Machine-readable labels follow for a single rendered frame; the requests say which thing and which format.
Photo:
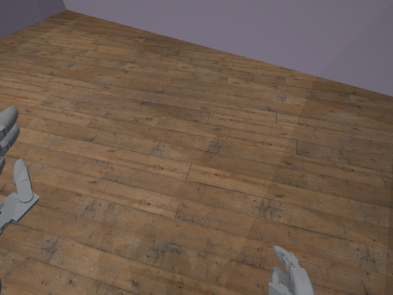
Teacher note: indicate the right robot hand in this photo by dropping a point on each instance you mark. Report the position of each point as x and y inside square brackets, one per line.
[297, 282]

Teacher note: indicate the left robot hand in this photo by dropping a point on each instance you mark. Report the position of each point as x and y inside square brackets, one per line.
[16, 205]

